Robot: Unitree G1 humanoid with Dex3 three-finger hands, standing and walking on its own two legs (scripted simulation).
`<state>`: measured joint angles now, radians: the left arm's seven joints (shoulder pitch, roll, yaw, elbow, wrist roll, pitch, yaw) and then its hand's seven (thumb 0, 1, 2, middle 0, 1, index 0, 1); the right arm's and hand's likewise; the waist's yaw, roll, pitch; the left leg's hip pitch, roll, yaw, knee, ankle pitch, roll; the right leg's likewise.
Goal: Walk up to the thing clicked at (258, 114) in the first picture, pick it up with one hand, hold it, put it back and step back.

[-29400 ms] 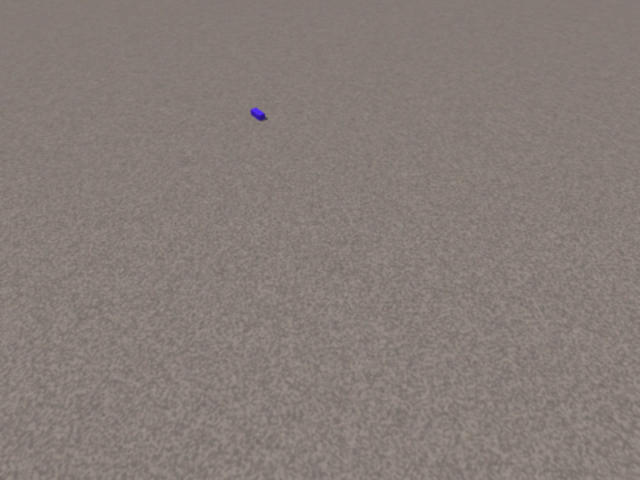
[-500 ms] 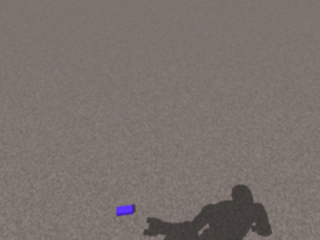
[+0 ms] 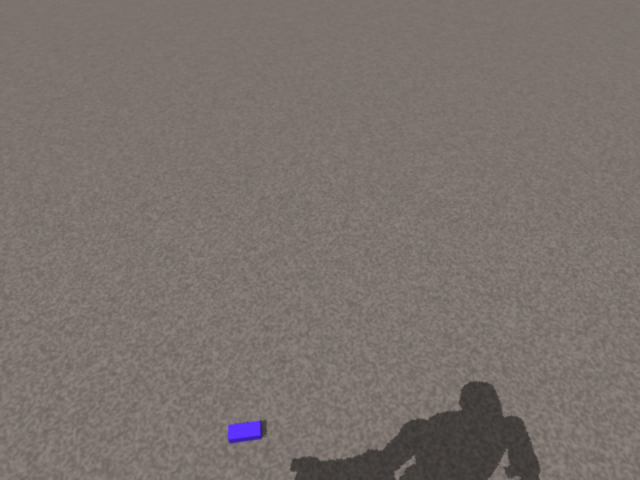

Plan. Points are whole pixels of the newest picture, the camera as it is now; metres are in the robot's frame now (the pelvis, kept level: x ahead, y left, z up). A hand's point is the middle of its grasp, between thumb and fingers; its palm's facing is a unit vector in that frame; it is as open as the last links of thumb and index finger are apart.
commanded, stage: walk up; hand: left
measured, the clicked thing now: (245, 431) +0.45 +0.24 -0.77
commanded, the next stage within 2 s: stand in 0.34 s
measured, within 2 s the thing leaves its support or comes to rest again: neither
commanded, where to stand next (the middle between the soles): +0.08 -0.02 m, yaw +3 degrees
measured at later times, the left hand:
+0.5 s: hand out of the picture +0.08 +0.25 -0.16, palm faces -0.02 -0.94 -0.34, open 7.4 cm
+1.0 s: hand out of the picture +0.09 +0.25 -0.15, palm faces -0.03 -0.94 -0.34, open 7.4 cm
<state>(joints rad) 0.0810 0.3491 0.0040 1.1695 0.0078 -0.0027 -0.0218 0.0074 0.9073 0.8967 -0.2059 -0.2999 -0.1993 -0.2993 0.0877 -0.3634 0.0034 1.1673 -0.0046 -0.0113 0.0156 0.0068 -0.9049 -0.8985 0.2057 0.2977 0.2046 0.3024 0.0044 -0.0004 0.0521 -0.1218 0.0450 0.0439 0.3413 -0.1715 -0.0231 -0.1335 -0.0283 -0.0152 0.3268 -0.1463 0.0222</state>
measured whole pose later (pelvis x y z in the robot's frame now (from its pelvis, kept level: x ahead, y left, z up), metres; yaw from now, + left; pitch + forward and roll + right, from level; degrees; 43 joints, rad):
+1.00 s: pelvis +0.02 -0.01 +0.00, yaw +1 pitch -2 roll +0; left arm 0.10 0.36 -0.01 1.13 0.01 -0.01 -0.01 0.01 0.91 0.90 -0.21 -0.30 -0.20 -0.30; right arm 0.10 -0.35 0.00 1.15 -0.01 0.00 0.01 0.01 -0.90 -0.90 0.21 0.30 0.20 0.30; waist 0.00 0.00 0.04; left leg -0.10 0.05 0.03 0.32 -0.18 -0.04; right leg -0.11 -0.02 -0.03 0.32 -0.17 0.01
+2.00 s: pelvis +0.02 -0.01 +0.00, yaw +0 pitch -2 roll +0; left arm 0.12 0.36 -0.01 1.13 0.01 -0.01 -0.01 0.01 0.91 0.90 -0.21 -0.30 -0.20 -0.30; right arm 0.11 -0.35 0.00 1.14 -0.01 0.00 0.01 0.01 -0.90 -0.90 0.21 0.30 0.21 0.30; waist 0.00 0.00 0.04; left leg -0.09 0.05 0.03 0.31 -0.18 -0.03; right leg -0.11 -0.03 -0.03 0.32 -0.17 0.02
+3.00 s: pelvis +0.01 +0.00 -0.03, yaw +1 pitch +8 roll +0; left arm 0.00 0.32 0.13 0.94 0.18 0.06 0.00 0.00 0.09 0.87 -0.21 -0.78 -0.21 -0.78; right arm 0.25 -0.24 -0.03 0.73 0.02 -0.04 -0.01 0.01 -0.89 -0.89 0.21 0.30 0.20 0.30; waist -0.03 0.00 -0.01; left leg -0.48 0.05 0.02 0.67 -0.33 -0.02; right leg -0.48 -0.04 -0.03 0.65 -0.31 0.02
